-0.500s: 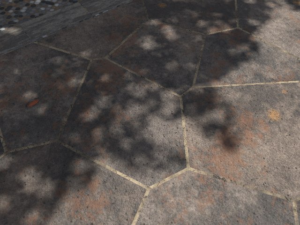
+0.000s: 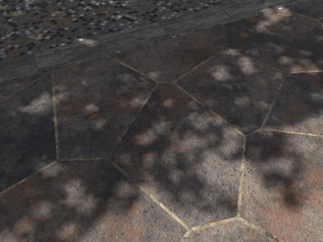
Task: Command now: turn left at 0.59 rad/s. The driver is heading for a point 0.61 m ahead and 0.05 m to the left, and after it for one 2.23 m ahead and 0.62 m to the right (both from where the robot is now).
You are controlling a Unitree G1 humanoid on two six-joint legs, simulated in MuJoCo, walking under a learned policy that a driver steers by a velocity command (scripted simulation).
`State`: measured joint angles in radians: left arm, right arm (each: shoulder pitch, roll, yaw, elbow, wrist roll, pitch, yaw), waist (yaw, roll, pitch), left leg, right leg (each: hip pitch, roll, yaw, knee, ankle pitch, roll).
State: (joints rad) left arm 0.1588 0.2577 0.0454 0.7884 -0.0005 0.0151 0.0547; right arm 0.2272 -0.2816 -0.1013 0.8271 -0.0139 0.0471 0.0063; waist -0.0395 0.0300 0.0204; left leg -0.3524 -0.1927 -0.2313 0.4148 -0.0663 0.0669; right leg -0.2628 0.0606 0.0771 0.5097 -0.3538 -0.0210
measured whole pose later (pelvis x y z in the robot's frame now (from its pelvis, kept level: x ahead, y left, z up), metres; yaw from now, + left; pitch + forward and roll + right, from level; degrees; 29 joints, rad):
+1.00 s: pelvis +0.07 +0.01 +0.00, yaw +19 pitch +0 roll +1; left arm 0.21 0.27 0.05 0.81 0.03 -0.02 -0.02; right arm 0.38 -0.28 -0.04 0.93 -0.01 -0.03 0.01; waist -0.04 0.01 -0.02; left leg -0.06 -0.06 -0.04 0.36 -0.31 0.06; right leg -0.28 -0.02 -0.05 0.50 -0.29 -0.05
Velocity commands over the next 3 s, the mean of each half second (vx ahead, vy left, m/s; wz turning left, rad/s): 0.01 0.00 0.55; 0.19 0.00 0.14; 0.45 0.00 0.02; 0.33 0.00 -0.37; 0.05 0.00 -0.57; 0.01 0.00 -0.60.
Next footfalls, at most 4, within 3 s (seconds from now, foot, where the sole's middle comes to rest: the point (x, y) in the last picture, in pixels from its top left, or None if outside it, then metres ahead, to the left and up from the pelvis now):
0.48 left None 0.00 0.10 -0.77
1.00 right None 0.16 -0.06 -0.77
1.50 left None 0.44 0.21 -0.77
2.00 right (139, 196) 0.68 0.12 -0.77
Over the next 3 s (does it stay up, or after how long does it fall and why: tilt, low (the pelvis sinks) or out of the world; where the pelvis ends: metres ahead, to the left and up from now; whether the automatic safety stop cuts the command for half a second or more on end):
stays up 0.57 0.21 -0.01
